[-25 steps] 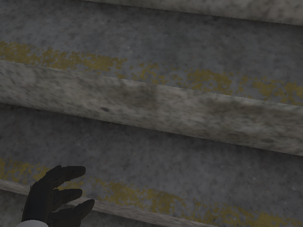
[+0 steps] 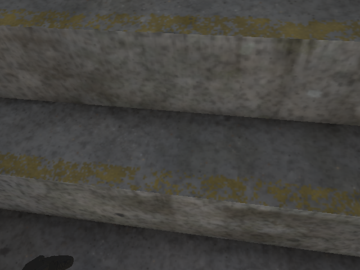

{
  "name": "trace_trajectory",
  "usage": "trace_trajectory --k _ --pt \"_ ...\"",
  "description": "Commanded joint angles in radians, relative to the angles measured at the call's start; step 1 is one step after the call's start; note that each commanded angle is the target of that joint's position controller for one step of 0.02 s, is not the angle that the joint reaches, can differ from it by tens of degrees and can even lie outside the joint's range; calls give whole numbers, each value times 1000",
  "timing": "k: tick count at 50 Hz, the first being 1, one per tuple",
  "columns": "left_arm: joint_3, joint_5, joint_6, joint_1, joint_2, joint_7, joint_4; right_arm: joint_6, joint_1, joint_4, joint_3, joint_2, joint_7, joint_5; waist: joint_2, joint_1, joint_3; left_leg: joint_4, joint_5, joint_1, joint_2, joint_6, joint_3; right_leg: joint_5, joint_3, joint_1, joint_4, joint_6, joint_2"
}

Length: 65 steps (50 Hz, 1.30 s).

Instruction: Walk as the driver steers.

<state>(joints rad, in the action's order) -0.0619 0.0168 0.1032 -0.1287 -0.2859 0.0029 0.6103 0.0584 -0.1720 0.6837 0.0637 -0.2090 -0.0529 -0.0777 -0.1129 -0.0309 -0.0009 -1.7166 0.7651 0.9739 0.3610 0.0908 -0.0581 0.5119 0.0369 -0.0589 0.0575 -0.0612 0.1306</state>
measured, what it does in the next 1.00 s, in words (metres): goes down, backwards: left foot 0.03 m higher, then right foot 0.25 m lower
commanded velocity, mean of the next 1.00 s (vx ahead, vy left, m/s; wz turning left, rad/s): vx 0.50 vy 0.00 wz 0.02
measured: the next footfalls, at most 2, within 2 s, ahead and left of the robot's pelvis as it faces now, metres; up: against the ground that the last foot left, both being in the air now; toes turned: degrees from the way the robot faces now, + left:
left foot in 0.14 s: +0.07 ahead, +0.08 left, +0.03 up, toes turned +19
right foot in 0.36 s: -0.21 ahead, -0.22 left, -0.21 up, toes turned +4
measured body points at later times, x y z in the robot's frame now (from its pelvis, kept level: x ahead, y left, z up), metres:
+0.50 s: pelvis -0.18 -0.14 -0.15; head -0.19 -0.14 +0.30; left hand -0.23 +0.10 -0.29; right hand +0.09 -0.27 -0.18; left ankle -0.17 -0.02 -0.51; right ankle -0.25 -0.22 -0.88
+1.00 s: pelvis -0.12 -0.01 -0.14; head -0.07 -0.02 +0.31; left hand -0.23 +0.23 -0.26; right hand +0.19 -0.13 -0.19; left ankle +0.02 +0.17 -0.64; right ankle -0.25 -0.22 -0.88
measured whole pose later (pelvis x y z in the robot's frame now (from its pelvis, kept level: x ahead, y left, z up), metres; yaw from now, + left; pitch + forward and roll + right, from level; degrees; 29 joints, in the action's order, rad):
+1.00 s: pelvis -0.12 -0.01 -0.14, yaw +10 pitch +4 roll +5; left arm -0.06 0.00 0.11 -0.49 -0.18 -0.05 0.96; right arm -0.07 0.06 0.45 0.00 -0.14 0.02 0.01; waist -0.03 -0.07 0.04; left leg -1.67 0.60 1.26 -0.17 0.15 -0.13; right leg -0.15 0.09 -0.21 -0.09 -0.01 0.24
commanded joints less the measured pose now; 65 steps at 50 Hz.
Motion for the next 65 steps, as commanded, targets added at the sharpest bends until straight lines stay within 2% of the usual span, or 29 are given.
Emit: trace_trajectory --k 1,3,4,5,6,8,10,13,15,16,17,19,20,22,23,24,27,32,44,47,49,51,52,53,54,55,58,59,65 --pt "-4 -15 -8 256 -163 -53 29 -15 -143 -136 39 -161 78 38 -40 386 -181 -1 43 -443 101 -71 -69 1599 159 197 -31 50 2" --pt "-47 -80 32 359 -260 -65 -101 -56 -460 -57 36 -282 -12 52 -97 470 -145 538 39 -800 246 -74 -567 2891 280 289 225 544 -146" --pt "-28 -154 27 -4 -67 -119 -119 70 -763 -107 87 -241 -41 -118 201 561 -172 697 347 -2254 -203 318 -95 2945 112 2053 1462 1286 -373" --pt "-65 -143 22 49 -155 -203 -22 41 -269 -129 96 -207 -44 66 1196 514 -865 955 -986 -2243 -917 577 958 -1823 -669 1961 3362 642 -440" --pt "7 -76 61 420 -121 -217 -275 -52 -224 -188 78 -143 -132 56 262 315 -1272 790 -780 -1804 -710 245 934 -1016 -1005 1297 2734 213 -307" --pt "39 -9 52 23 7 -113 -252 -44 194 -151 70 -162 -70 -30 -93 -77 -923 979 -265 -1129 -739 147 683 -708 -664 1040 2384 23 -145" --pt "-38 44 -108 -317 -157 -52 -26 -22 405 -225 12 -74 -58 -14 -128 -158 -486 971 202 -528 -679 112 502 -846 -122 719 2082 136 -213" --pt "-15 -31 -149 -276 -122 12 27 27 484 -162 11 -69 -60 -88 3 -186 29 714 5 158 -557 44 68 -1132 -34 411 873 -72 -102" --pt "22 -129 -95 -450 23 28 213 -21 378 -140 -15 -13 -48 -12 -25 -177 127 549 -202 213 -403 4 -246 -429 240 44 157 -98 -106" --pt "44 -158 -51 -347 112 23 237 -55 212 -75 -18 56 -40 15 -204 -97 30 7 -205 92 -306 56 -303 -83 131 55 68 -105 -19" --pt "85 -92 -25 -162 207 17 206 -88 53 -44 -14 98 -44 10 -215 9 -61 -561 -67 48 -243 37 -208 133 140 133 1 -74 -40" --pt "77 72 8 -98 -16 -19 161 -109 287 -325 -27 204 -27 90 144 190 52 -957 -151 450 -280 -20 98 487 -196 185 308 -46 156" --pt "22 72 8 -90 -125 -14 173 -84 264 -355 -46 127 -9 34 264 246 155 -584 -357 571 -370 -13 104 -77 -195 162 230 -40 180" --pt "-2 15 7 -216 -82 -38 216 -81 234 -307 -75 148 1 -3 203 137 84 -758 -372 728 -344 11 119 -646 -241 -35 117 -119 213" --pt "-60 4 35 -147 -216 -78 148 -108 259 -373 -43 38 18 -8 -78 148 78 -677 -455 744 -506 -36 265 -1186 -684 4 -35 -271 483" --pt "-32 -3 41 -147 -130 -89 181 -126 281 -319 -8 -37 35 2 90 117 72 -765 -564 834 -428 -32 326 -1174 -614 -110 -5 -241 408" --pt "-19 -4 32 -307 -73 -104 207 -108 391 -278 -45 70 70 34 324 33 135 -648 -624 776 -420 -27 182 -1063 -413 -25 93 -145 252" --pt "-9 -15 28 -349 -10 -82 222 -119 290 -252 -77 129 53 55 54 26 113 -670 -632 678 -461 -33 87 -1091 -339 124 97 -196 178" --pt "-42 21 29 -459 -30 -81 301 -87 444 -332 -67 97 72 21 -99 -86 110 -431 -336 764 -573 -12 64 -891 -204 -195 -55 -189 234" --pt "-27 4 19 -408 -25 -62 314 -104 445 -371 -76 75 75 72 -71 -58 133 -79 -206 502 -590 28 -73 -729 -29 -72 -231 -175 204" --pt "-14 -38 6 -324 -15 -46 307 -127 369 -348 -83 100 73 114 -95 -10 57 309 -42 -184 -452 89 -246 -110 119 230 -211 -180 120" --pt "-49 -67 55 -370 -213 -2 311 -111 -146 -213 -15 0 48 95 -167 199 -351 415 -199 -786 -277 109 -130 935 71 169 338 -129 202" --pt "-65 -94 86 -311 -246 37 265 -97 -264 -177 17 -64 27 77 -60 275 -450 589 -102 -970 -373 141 231 652 3 411 631 -84 92" --pt "-48 -67 94 -219 -154 81 195 -111 -312 -140 60 -193 4 42 281 272 -500 1000 387 -964 -576 152 712 40 -71 574 980 -61 -90" --pt "-58 -30 86 -117 -67 94 157 -118 -232 -151 90 -257 5 66 408 276 -497 1343 618 -808 -671 92 993 -517 -236 665 1534 -28 -214" --pt "-22 9 73 -90 118 72 81 -96 -94 -150 65 -235 10 65 408 167 -425 1377 514 -677 -700 6 986 -540 -375 812 1990 13 -245" --pt "16 42 28 -76 219 14 3 -41 103 28 1 7 29 47 241 -45 -32 1106 142 -311 -700 10 533 -320 -213 1068 2221 -40 -184" --pt "17 65 22 -114 177 15 46 -22 0 70 -19 53 32 46 123 7 -35 1007 3 -500 -607 2 463 -292 -169 1034 2101 -50 -174" --pt "-3 -1 -29 -13 116 49 115 72 -280 207 20 -14 -14 39 182 74 -134 1107 -774 -971 -646 84 363 -493 -170 916 1707 -2 -267"
Over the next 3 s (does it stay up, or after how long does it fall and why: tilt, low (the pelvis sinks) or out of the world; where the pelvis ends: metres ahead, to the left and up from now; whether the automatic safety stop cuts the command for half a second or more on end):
stays up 0.32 -0.05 0.34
